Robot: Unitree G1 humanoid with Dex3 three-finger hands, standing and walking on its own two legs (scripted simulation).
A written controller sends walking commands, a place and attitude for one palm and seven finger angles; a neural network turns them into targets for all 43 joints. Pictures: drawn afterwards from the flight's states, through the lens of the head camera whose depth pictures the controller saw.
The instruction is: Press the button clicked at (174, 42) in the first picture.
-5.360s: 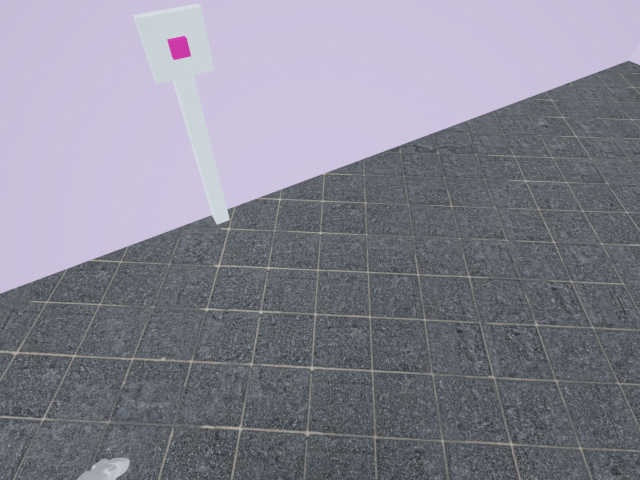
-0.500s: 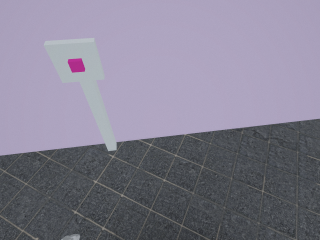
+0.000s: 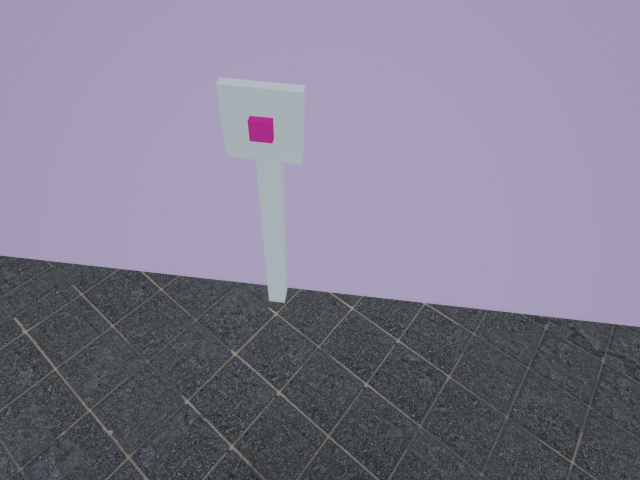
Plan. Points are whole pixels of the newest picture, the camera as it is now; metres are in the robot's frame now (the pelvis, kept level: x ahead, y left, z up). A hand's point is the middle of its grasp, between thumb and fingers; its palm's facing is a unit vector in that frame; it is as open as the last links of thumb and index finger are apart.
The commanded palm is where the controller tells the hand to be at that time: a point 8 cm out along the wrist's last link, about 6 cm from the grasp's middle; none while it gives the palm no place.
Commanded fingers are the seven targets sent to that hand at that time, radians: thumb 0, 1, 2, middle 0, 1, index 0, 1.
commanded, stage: take the last steps up to it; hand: left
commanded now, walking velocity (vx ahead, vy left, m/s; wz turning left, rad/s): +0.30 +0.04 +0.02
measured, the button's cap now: (261, 128) +0.78 +0.22 -0.01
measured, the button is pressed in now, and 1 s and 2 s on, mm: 0 0 0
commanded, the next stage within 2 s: come to a stop and stand still in 0.62 s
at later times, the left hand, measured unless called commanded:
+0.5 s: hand (205, 401) +0.25 +0.21 -0.17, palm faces -0.03 -0.99 -0.14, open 7.3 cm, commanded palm none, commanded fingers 0.00 0.90 0.90 -0.20 -0.30 -0.20 -0.30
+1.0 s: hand (200, 378) +0.29 +0.23 -0.19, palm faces +0.06 -0.98 -0.19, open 7.3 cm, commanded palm none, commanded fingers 0.00 0.90 0.90 -0.20 -0.30 -0.20 -0.30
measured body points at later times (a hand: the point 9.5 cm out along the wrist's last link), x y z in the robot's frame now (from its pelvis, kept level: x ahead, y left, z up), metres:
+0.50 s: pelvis +0.14 +0.05 -0.01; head +0.16 +0.05 +0.44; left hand +0.25 +0.26 -0.16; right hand +0.00 -0.14 -0.15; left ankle +0.00 +0.11 -0.74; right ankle +0.27 -0.07 -0.70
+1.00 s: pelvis +0.28 +0.06 -0.01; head +0.29 +0.07 +0.44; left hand +0.29 +0.29 -0.17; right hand +0.36 -0.18 -0.15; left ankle +0.35 +0.17 -0.74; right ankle +0.28 -0.06 -0.73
